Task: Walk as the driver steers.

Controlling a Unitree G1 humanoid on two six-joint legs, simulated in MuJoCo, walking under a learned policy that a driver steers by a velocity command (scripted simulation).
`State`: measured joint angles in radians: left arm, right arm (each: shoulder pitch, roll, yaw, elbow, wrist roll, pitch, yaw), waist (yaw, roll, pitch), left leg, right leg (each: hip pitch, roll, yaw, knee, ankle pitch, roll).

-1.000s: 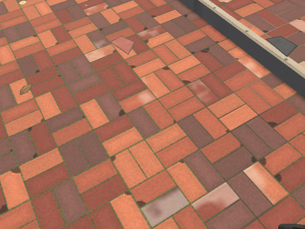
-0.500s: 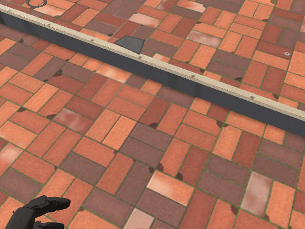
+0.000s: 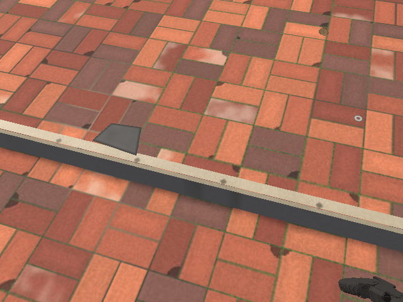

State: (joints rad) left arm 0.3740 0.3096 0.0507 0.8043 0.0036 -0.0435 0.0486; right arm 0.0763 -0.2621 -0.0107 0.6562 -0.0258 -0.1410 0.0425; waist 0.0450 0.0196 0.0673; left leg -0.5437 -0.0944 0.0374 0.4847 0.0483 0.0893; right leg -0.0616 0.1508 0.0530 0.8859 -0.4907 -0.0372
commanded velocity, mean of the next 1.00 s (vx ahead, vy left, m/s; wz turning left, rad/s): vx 0.17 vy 0.00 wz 0.84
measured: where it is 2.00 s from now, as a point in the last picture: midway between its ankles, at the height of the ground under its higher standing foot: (18, 271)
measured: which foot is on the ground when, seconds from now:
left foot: down 0.00-0.44, up 0.46-1.00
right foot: up 0.00-0.42, down 0.44-1.00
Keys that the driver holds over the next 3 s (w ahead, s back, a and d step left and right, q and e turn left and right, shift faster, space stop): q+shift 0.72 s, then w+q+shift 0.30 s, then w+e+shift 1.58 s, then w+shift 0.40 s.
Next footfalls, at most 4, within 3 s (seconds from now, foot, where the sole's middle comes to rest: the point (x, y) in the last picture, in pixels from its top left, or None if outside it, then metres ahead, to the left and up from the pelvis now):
0.44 right None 0.24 -0.11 -0.74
1.10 left None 0.12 0.21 -0.74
1.56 right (66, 299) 0.43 0.50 -0.74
1.96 left None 0.65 0.90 -0.74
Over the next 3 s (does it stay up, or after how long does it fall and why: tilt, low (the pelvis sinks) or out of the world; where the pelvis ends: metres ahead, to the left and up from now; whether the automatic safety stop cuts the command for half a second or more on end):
stays up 1.49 0.72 0.14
